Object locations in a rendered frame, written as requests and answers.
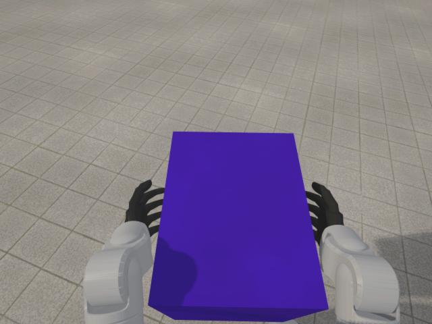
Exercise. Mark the robot right forearm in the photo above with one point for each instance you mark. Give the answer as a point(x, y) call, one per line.
point(367, 289)

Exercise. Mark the left robot hand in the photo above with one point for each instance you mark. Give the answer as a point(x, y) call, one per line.
point(138, 209)

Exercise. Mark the robot left forearm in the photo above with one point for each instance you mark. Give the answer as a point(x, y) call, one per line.
point(112, 282)

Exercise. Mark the carton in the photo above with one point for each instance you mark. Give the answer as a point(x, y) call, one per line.
point(235, 239)

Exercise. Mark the right robot hand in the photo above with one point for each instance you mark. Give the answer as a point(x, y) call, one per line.
point(328, 212)

